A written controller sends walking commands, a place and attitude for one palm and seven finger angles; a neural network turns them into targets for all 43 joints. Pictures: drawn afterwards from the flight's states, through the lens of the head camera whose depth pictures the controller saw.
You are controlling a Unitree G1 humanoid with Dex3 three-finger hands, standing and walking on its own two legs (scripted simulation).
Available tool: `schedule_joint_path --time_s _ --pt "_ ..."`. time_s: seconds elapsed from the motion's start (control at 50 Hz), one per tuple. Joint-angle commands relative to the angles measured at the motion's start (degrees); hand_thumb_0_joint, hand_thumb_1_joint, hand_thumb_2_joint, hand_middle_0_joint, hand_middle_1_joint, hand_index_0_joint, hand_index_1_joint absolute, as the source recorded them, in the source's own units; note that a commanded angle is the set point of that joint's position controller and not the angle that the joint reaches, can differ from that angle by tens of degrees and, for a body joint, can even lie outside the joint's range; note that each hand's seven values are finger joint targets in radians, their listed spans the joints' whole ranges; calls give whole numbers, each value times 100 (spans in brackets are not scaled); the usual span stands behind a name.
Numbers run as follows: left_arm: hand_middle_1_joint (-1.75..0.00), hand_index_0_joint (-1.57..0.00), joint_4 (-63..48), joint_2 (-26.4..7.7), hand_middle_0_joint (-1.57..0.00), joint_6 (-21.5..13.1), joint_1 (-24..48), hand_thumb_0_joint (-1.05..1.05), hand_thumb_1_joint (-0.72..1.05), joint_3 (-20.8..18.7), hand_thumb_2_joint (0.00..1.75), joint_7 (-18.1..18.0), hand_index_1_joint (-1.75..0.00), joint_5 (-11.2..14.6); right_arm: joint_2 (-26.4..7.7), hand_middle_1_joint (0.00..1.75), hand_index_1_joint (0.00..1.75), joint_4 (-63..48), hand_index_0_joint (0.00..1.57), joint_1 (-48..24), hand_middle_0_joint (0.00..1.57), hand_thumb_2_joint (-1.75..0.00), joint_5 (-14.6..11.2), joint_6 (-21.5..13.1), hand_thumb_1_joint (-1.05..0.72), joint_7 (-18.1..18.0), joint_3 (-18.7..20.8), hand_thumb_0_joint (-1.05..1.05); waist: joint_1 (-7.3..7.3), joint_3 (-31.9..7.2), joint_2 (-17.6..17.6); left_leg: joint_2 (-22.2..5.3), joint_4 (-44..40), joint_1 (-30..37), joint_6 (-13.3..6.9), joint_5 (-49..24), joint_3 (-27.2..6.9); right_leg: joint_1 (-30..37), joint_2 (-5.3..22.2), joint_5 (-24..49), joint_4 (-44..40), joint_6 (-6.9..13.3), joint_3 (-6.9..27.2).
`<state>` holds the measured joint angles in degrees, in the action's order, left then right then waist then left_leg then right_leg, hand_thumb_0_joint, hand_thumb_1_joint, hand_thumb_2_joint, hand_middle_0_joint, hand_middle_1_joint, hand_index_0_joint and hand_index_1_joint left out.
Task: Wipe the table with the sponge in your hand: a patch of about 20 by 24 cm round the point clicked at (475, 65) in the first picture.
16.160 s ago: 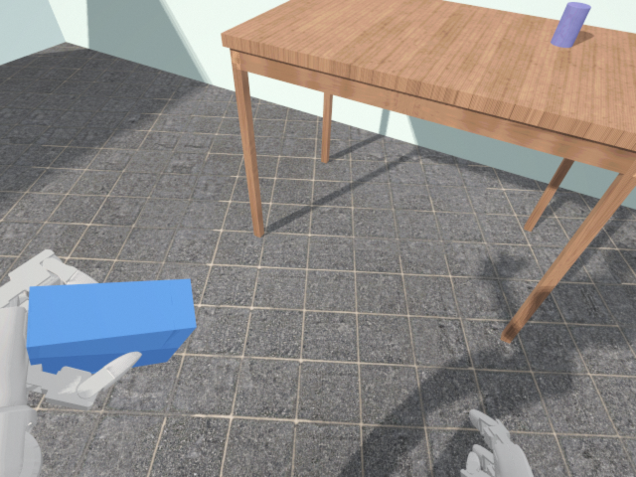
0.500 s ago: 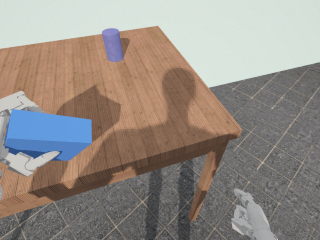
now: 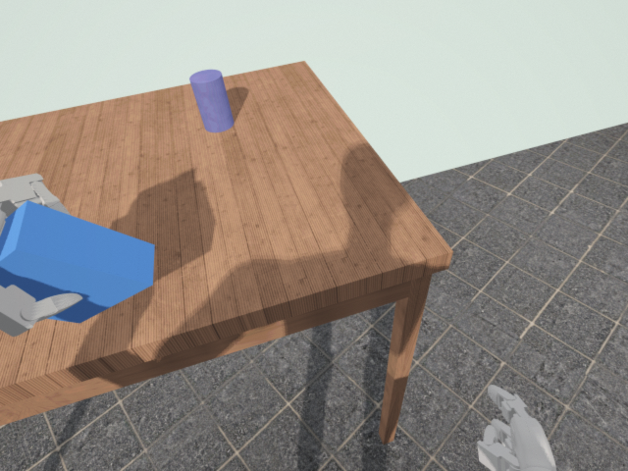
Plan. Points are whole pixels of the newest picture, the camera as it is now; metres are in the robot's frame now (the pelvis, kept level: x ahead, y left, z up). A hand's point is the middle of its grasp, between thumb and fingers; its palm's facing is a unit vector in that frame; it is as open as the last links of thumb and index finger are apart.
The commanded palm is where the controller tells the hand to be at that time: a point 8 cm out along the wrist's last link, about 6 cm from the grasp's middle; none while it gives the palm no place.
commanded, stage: turn the palm down, sponge in hand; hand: left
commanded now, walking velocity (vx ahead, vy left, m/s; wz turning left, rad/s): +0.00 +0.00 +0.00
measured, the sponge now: (79, 276) +0.25 +0.28 +0.18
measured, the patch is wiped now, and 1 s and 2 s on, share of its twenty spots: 0.00 0.00 0.00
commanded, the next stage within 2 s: move the sponge above the wiping area in 1.34 s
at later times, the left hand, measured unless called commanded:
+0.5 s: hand (0, 242) +0.24 +0.32 +0.24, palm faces +0.28 -0.21 -0.94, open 9.3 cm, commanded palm +0.18 +0.31 +0.30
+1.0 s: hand out of the picture +0.23 +0.33 +0.25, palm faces +0.25 -0.04 -0.97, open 9.3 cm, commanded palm +0.16 +0.32 +0.32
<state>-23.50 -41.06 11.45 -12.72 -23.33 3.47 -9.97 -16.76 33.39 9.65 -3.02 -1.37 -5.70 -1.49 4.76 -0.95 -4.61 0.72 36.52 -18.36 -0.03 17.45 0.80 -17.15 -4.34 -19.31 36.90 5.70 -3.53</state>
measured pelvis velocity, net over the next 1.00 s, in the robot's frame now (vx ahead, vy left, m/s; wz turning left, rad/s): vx -0.03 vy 0.04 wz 0.00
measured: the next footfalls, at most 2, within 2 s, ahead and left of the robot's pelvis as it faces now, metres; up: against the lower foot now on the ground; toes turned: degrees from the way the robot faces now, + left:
none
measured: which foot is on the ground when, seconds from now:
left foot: down 0.00-1.00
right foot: down 0.00-1.00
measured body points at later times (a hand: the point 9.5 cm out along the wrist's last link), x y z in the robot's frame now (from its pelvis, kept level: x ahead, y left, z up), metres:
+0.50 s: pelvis -0.01 +0.03 +0.01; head -0.02 -0.02 +0.46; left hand +0.22 +0.32 +0.29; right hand +0.26 -0.16 -0.06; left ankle +0.02 +0.12 -0.72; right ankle +0.01 -0.05 -0.72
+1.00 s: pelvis -0.03 +0.04 +0.01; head -0.03 -0.01 +0.46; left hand +0.21 +0.33 +0.30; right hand +0.26 -0.12 -0.05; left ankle +0.02 +0.12 -0.72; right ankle +0.01 -0.05 -0.72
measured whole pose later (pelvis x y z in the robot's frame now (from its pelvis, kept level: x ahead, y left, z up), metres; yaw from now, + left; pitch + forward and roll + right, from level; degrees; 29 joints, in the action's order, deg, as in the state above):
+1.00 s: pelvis -0.03 +0.04 +0.01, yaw +0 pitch -4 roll +1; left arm -24.6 -42.1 30.8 6.0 -3.8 13.0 -41.6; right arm -15.4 35.4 -3.2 -4.5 2.3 -4.9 -6.4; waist 9.2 1.3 -6.8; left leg 3.7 25.8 -12.4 -3.2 9.9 2.0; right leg -12.4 -1.5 -13.1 28.9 3.0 -2.1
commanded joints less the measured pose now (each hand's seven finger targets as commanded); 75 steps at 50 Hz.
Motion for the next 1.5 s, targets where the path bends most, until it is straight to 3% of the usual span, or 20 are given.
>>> schedule_joint_path --time_s 0.0,0.08,0.14,0.18,0.22,0.32,0.36,0.42,0.48,0.62,0.76,0.88,0.92,1.04,1.12,1.28,1.32,1.36,1.42,1.48 --pt "-160 -120 -1042 -1627 -120 -13 1038 0 10 -845 130 -140 -160 -245 -529 30 30 -1095 20 -948 20 -90 -49 -327 -90 -65 230 0 109 -902 313 -110 -87 14 -157 -1016 -100 504 1050 1508 -827 -679 1172" --pt "-160 -120 -1164 -1778 -120 133 1301 0 10 -788 130 -213 -160 -583 -531 30 30 -1108 20 -1003 20 -90 -53 -349 -90 -117 211 0 140 -1046 373 -94 -141 130 -181 -1136 -127 484 949 1417 -775 -612 1088" --pt "-160 -120 -1182 -1768 -120 343 1719 0 10 -560 130 -285 -160 -883 -504 30 30 -1099 20 -1177 20 -90 -70 -332 -90 -138 154 0 171 -995 4 -87 -266 268 -173 -1098 -142 376 857 1059 -850 -487 976" --pt "-160 -120 -1096 -1883 -120 512 1767 0 10 -546 130 -268 -160 -1028 -512 30 30 -1087 20 -1216 20 -90 -79 -321 -90 -161 138 0 193 -1025 180 -87 -380 331 -184 -1082 -166 388 813 1025 -846 -519 884" --pt "-160 -120 -1120 -1903 -120 738 2004 0 10 -476 130 -241 -160 -1227 -437 30 30 -1140 20 -1620 20 -90 -171 -357 -90 -115 17 0 287 -906 -156 -64 -520 455 -166 -1079 -175 383 730 905 -885 -421 874" --pt "-160 -120 -1101 -1835 -120 1239 2136 0 10 -163 130 13 -160 -1627 -387 30 30 -1120 20 -1979 20 -90 -183 -259 -90 -55 -93 0 363 -974 -168 -71 -794 653 -147 -1334 -249 612 643 1195 -926 -369 715" --pt "-160 -120 -1072 -1805 -120 1361 2260 0 10 29 130 153 -160 -1775 -450 30 30 -1032 20 -1799 20 -90 -146 -167 -90 -54 -71 0 274 -1037 109 -112 -901 677 -146 -1375 -267 689 664 1295 -959 -427 592" --pt "-160 -120 -1098 -1808 -120 1543 2491 0 10 120 130 309 -160 -2016 -358 30 30 -1079 20 -2290 20 -90 -207 -175 -90 -16 -180 0 377 -952 -116 -90 -1041 777 -134 -1315 -351 671 575 1103 -1049 -330 645" --pt "-160 -120 -1087 -1841 -120 1614 2621 0 10 298 130 436 -160 -2246 -428 30 30 -999 20 -2125 20 -90 -135 -80 -90 -37 -148 0 338 -1102 108 -94 -1131 811 -148 -1352 -345 801 626 1167 -1094 -371 567" --pt "-160 -120 -1299 -1856 -120 1798 3297 0 10 503 130 571 -160 -2793 -303 30 30 -982 20 -2782 20 -90 -184 -112 -90 13 -260 0 451 -1187 -337 -61 -1324 997 -111 -1347 -525 860 504 999 -1159 -187 737" --pt "-160 -120 -952 -1742 -120 1953 3587 0 10 842 130 701 -160 -3192 -348 30 30 -845 20 -2613 20 -90 -156 -3 -90 27 -231 0 421 -1208 -126 -84 -1500 1003 -99 -1323 -548 898 559 941 -1207 -210 601" --pt "-160 -120 -835 -1600 -120 1909 3352 0 10 955 130 755 -160 -3344 -361 30 30 -894 20 -2644 20 -90 -141 61 -90 51 -249 0 449 -1079 99 -103 -1573 910 -107 -1018 -535 853 575 742 -1283 -216 612" --pt "-160 -120 -1030 -1664 -120 1876 3417 0 10 865 130 707 -160 -3434 -276 30 30 -974 20 -2975 20 -90 -181 -7 -90 74 -298 0 502 -1111 -163 -77 -1537 909 -102 -912 -587 859 495 654 -1274 -122 880" --pt "-160 -120 -1103 -1753 -120 1764 3623 0 10 763 130 534 -160 -3404 -304 30 30 -852 20 -2801 20 -90 -108 -56 -90 55 -238 0 505 -1320 -111 -58 -1459 929 -106 -1059 -537 1022 595 712 -1252 -135 827" --pt "-160 -120 -1001 -1724 -120 1775 3641 0 10 730 130 507 -160 -3398 -258 30 30 -881 20 -3028 20 -90 -146 -90 -90 59 -257 0 541 -1070 -257 -31 -1480 935 -94 -927 -584 870 532 569 -1374 -72 1047" --pt "-160 -120 -827 -1502 -120 1755 3428 0 10 951 130 541 -160 -3345 -338 30 30 -817 20 -2688 20 -90 -133 -56 -90 55 -178 0 445 -1111 3 -44 -1429 928 -101 -1073 -478 897 646 748 -1359 -172 837" --pt "-160 -120 -961 -1548 -120 1785 3398 0 10 867 130 545 -160 -3356 -275 30 30 -895 20 -2989 20 -90 -171 -109 -90 65 -225 0 498 -1118 -113 -24 -1367 950 -101 -1078 -521 879 565 694 -1398 -85 1101" --pt "-160 -120 -779 -1568 -120 1755 3413 0 10 888 130 523 -160 -3365 -339 30 30 -810 20 -2663 20 -90 -129 -84 -90 45 -172 0 430 -1086 166 -41 -1368 886 -107 -1039 -474 883 654 647 -1387 -175 932" --pt "-160 -120 -937 -1677 -120 1765 3525 0 10 804 130 516 -160 -3390 -285 30 30 -899 20 -2990 20 -90 -157 -121 -90 42 -218 0 494 -1078 -87 -2 -1322 891 -103 -1013 -505 875 594 536 -1448 -85 1222" --pt "-160 -120 -484 -1790 -120 1754 3533 0 10 755 130 481 -160 -3458 -384 30 30 -741 20 -2598 20 -90 -106 -77 -90 25 -136 0 443 -1105 139 -20 -1304 862 -108 -1104 -435 900 672 674 -1413 -162 1045"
